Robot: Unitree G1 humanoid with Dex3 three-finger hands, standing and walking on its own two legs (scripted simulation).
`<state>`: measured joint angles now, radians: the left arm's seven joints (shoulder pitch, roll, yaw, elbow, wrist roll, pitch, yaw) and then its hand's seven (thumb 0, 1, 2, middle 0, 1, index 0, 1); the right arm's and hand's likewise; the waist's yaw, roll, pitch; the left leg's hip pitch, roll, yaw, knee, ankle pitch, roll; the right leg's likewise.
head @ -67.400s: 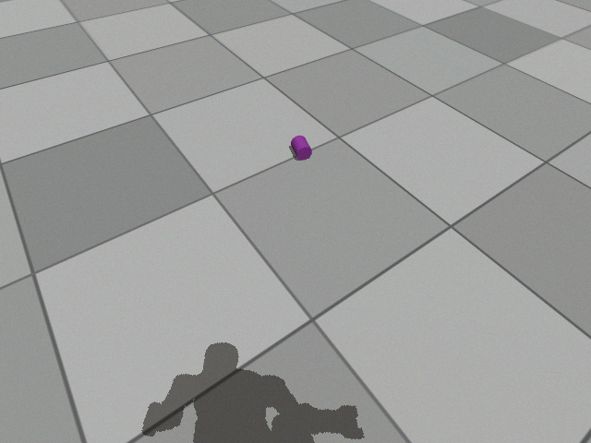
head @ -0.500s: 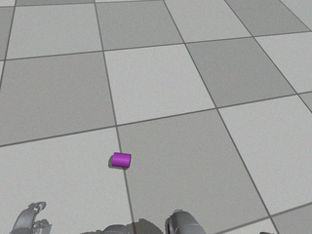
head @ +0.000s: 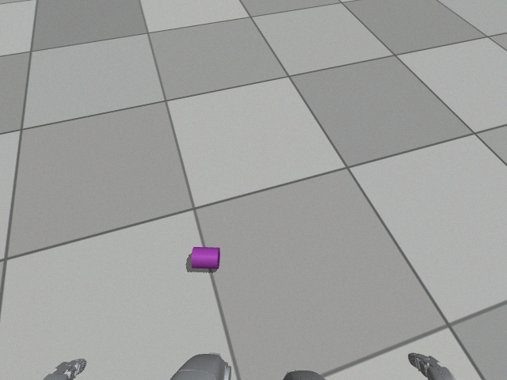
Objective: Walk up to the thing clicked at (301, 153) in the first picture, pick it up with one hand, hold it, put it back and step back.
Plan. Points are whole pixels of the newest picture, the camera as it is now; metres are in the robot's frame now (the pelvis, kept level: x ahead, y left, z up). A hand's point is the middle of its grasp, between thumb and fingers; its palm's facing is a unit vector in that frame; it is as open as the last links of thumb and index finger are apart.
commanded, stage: step back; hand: left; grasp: from above
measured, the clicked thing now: (206, 257) +0.59 +0.19 -0.72
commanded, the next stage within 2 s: none
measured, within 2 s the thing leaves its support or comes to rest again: neither
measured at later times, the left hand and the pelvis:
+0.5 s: hand out of the picture -0.05 +0.28 -0.15, palm faces +0.02 -0.93 -0.36, open 7.4 cm; pelvis -0.14 +0.00 +0.01, yaw +1 degrees
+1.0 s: hand out of the picture -0.18 +0.22 -0.14, palm faces +0.06 -0.91 -0.40, open 7.4 cm; pelvis -0.32 -0.05 -0.01, yaw +6 degrees
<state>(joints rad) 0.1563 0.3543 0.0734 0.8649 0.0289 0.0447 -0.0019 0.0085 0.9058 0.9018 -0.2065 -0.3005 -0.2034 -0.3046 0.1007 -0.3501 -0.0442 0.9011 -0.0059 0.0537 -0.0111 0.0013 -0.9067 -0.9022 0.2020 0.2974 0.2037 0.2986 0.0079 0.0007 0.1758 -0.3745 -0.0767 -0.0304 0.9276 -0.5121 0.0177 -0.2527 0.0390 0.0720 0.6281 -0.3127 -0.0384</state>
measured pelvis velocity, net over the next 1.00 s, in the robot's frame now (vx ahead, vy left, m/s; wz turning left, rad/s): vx -0.32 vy -0.05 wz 0.10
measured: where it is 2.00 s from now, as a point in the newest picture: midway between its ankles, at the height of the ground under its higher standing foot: outside the picture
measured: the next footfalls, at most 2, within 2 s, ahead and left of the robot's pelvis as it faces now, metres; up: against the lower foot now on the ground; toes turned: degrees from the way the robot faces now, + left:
left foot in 0.22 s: -0.06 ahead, +0.13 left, +0.00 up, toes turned +1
right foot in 0.64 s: -0.18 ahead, -0.15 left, +0.00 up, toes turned +2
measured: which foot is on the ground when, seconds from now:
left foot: up 0.00-0.20, down 0.22-0.66, up 0.68-0.98, down 1.00-1.00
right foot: down 0.00-0.24, up 0.26-0.62, down 0.64-1.00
